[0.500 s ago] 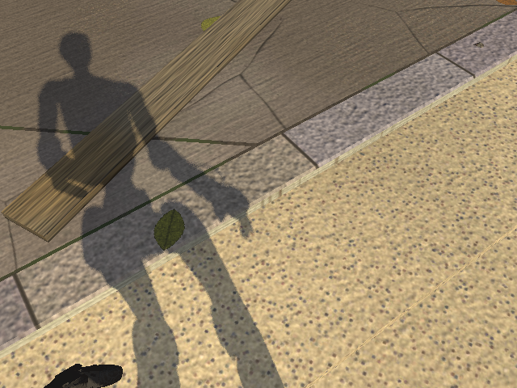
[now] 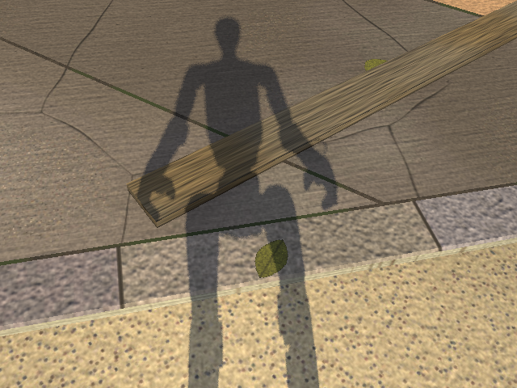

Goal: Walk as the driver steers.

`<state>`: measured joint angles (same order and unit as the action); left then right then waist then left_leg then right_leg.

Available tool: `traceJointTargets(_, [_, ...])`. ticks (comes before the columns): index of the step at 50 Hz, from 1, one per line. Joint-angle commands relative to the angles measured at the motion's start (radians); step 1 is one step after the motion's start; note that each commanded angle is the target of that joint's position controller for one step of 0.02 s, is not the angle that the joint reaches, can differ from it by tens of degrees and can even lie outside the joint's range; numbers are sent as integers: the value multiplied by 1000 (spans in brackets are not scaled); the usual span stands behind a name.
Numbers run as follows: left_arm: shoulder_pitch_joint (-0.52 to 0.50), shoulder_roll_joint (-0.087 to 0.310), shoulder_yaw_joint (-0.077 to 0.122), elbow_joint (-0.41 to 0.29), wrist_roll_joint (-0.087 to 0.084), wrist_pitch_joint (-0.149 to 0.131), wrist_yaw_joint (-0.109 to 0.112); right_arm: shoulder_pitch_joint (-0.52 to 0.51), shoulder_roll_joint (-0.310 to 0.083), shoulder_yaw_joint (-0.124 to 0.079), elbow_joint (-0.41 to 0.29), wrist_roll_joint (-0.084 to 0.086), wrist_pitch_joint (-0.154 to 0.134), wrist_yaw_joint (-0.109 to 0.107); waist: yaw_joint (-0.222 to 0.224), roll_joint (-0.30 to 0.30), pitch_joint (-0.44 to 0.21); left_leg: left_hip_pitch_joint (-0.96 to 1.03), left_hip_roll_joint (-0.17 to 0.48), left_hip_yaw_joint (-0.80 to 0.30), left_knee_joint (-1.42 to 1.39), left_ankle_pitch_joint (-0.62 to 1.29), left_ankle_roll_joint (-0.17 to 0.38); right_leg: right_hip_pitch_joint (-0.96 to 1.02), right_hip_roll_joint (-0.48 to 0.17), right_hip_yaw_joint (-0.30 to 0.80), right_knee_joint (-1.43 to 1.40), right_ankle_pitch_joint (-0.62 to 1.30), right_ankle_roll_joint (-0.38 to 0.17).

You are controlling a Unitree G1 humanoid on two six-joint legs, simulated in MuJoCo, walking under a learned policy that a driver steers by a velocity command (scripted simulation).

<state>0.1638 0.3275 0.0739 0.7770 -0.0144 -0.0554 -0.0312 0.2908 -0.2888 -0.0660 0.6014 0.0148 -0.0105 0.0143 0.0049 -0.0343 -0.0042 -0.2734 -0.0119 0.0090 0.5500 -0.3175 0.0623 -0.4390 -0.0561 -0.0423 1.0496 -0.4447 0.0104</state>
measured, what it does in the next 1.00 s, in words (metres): climbs, turning left: right foot 0.04 m higher, then left foot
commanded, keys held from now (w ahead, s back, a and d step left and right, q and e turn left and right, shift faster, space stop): w+q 1.00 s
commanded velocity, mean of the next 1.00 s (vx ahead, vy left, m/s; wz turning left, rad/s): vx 0.47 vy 0.00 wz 0.60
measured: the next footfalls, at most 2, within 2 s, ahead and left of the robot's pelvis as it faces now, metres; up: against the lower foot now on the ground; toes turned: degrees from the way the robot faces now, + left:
right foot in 0.26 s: +0.33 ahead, -0.12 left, +0.04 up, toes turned +14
left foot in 0.72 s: +0.38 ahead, +0.22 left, +0.04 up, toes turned +30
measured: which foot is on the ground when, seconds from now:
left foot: down 0.00-0.32, up 0.34-0.70, down 0.72-1.00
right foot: up 0.00-0.24, down 0.26-0.74, up 0.76-1.00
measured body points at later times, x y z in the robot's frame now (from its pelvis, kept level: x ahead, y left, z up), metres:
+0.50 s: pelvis +0.22 -0.01 +0.04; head +0.24 +0.01 +0.48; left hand +0.23 +0.29 -0.08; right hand +0.45 -0.23 -0.05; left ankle +0.18 +0.10 -0.62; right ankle +0.29 -0.13 -0.70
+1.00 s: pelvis +0.42 +0.16 +0.05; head +0.43 +0.20 +0.50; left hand +0.46 +0.49 -0.04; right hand +0.61 -0.05 -0.04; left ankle +0.35 +0.20 -0.70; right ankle +0.63 +0.08 -0.63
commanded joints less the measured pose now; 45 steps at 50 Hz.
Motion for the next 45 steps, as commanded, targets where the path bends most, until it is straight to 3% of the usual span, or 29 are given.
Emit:
traceJointTargets(1, [-141, 100, 18, -119, 20, -56, -11, 66, -136, -35, -53, 1, -33, -10, -39, 128, 24, 316, 274, -441, -318, 93, 226, -443, -31, 83, 37, 115, 7])
traceJointTargets(4, [-151, 56, 6, -106, 23, -51, -12, 54, -154, -35, -55, -13, -32, -34, -21, 128, 11, 228, 212, -320, -332, 278, 196, -305, 14, 44, -112, 247, 42])
traceJointTargets(8, [-249, 3, -20, -131, 12, -42, -12, 113, -177, -44, -21, 1, -23, -49, -61, 152, 50, 157, 181, -285, -325, 220, 162, -209, 59, 47, -363, 340, 57])
traceJointTargets(11, [-272, 24, -17, -153, 3, -45, -17, 145, -187, -45, 4, 8, -18, -47, -65, 188, 61, 96, 208, -338, -330, 167, 150, -80, 82, 34, -441, 312, 45])
traceJointTargets(13, [-218, 65, 1, -146, -3, -50, -15, 122, -185, -44, 11, 11, -18, -47, -25, 208, 55, 99, 223, -368, -315, 168, 125, 11, 80, 51, -486, 332, 23])
traceJointTargets(14, [-86, 105, 23, -112, 6, -58, -10, 97, -139, -26, -3, -2, -24, -47, 42, 214, -20, 61, 173, -334, -219, 280, 104, 182, 97, 8, -478, 309, -12])
traceJointTargets(15, [26, 144, 42, -85, 20, -62, -2, 91, -97, -14, -31, 11, -25, -49, 84, 113, -115, -147, 98, -245, -1, 376, 35, 470, 9, 136, -472, 232, -81])
traceJointTargets(16, [216, 194, 68, -65, 30, -48, 5, 95, -82, 2, -62, 13, -29, -55, 164, -107, -328, -325, -8, -143, 386, 219, -40, 756, -183, 482, -584, -108, -197])
traceJointTargets(17, [241, 166, 50, -62, 32, -46, 6, 98, -65, 6, -79, 15, -33, -47, 140, -286, -358, -455, -28, -186, 627, -235, -47, 787, -307, 790, -761, -310, -247])
traceJointTargets(18, [169, 131, 38, -72, 27, -43, 19, 81, -123, -11, -61, 23, -36, -34, 109, -186, -231, -497, 17, -196, 748, -198, -48, 656, -323, 769, -795, -295, -240])
traceJointTargets(19, [121, 108, 35, -79, 17, -35, 33, 25, -140, -15, -64, 19, -36, -28, 94, -94, -138, -498, 57, -155, 739, -139, -41, 539, -304, 644, -781, -169, -232])
traceJointTargets(20, [84, 73, 26, -67, 14, -31, 38, -12, -131, -17, -64, 10, -35, -25, 67, -37, -66, -468, 95, -136, 697, -103, -35, 427, -269, 519, -789, -25, -215])
traceJointTargets(21, [48, 42, 17, -65, 21, -31, 40, -14, -115, -20, -57, 6, -27, -25, 34, -48, -42, -416, 118, -125, 685, -89, -26, 341, -232, 431, -805, 44, -189])
traceJointTargets(22, [14, 23, 11, -65, 24, -32, 39, 12, -91, -17, -47, 17, -16, -20, 2, -65, -20, -372, 127, -118, 676, -80, -23, 271, -209, 363, -828, 73, -179])
traceJointTargets(24, [-8, 34, 16, -59, 9, -41, 36, 6, -56, -6, -53, 19, 0, -15, -18, -76, 24, -361, 136, -102, 625, -37, -28, 197, -204, 272, -890, 87, -189])
traceJointTargets(26, [-15, 87, 32, -51, 1, -45, 35, -22, -40, 7, -69, 9, 8, -11, -24, -78, 47, -352, 147, -83, 489, -2, -37, 174, -222, 202, -932, 108, -206])
traceJointTargets(29, [-45, 132, 45, -52, -2, -50, 28, -50, -59, 7, -55, -3, 0, 6, -24, -55, 28, -210, 139, -35, 302, 106, -37, 153, -198, 62, -920, 218, -187])
traceJointTargets(33, [2, 175, 57, -30, -17, -38, 12, -125, -99, -4, -75, 5, 6, 14, 6, -32, 48, -189, 121, 20, 156, 106, -13, 266, -241, 1, -882, 204, -162])
traceJointTargets(35, [7, 172, 52, -23, -21, -21, 12, -49, -126, -28, -50, -3, 9, 13, -44, 0, 15, -24, 48, 95, 66, 109, 23, 253, -209, -72, -718, 330, -127])
traceJointTargets(36, [30, 129, 37, -21, -9, -15, 13, 96, -183, -64, -3, 2, 8, 8, -101, 58, -57, 162, -9, 97, 30, 90, 54, 207, -142, -139, -469, 472, -96])
traceJointTargets(37, [24, 60, 10, -55, 34, -11, 19, 242, -298, -98, 20, 13, 8, -5, -138, 285, -75, 334, 172, -239, -95, 69, 137, -26, -53, -184, -73, 196, -22])
traceJointTargets(38, [24, 21, -8, -121, 29, -30, 23, 198, -349, -89, -30, 6, -11, 2, -70, 430, -152, 488, 319, -792, -310, -297, 297, -370, 103, -8, 191, -126, 8])
traceJointTargets(39, [-31, 108, 6, -122, -11, -54, 14, 165, -259, -63, -50, 5, -39, 13, -103, 269, -129, 466, 353, -805, -366, -319, 288, -461, 45, 102, 292, -66, -12])
traceJointTargets(40, [-47, 117, 8, -125, -24, -70, 4, 140, -215, -49, -49, -3, -55, 13, -86, 214, -91, 413, 332, -690, -329, -240, 262, -471, 0, 112, 266, 26, -39])
traceJointTargets(41, [-38, 98, 2, -109, -8, -76, 5, 95, -188, -40, -55, -7, -58, 12, -55, 131, -69, 329, 292, -576, -302, -111, 231, -409, -39, 115, 195, 102, -40])
traceJointTargets(42, [-42, 97, 4, -103, 13, -77, 8, 50, -169, -32, -60, -12, -56, 7, -32, 114, -54, 253, 257, -492, -301, 5, 210, -343, -58, 118, 106, 153, -32])
traceJointTargets(45, [-67, 78, 3, -100, 27, -57, 4, 30, -162, -25, -59, -14, -61, -13, -9, 95, -41, 176, 208, -381, -333, 235, 209, -259, -33, 95, -23, 247, 2])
